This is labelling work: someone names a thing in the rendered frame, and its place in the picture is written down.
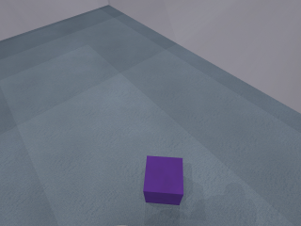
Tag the carton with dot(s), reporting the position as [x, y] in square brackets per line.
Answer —
[163, 182]

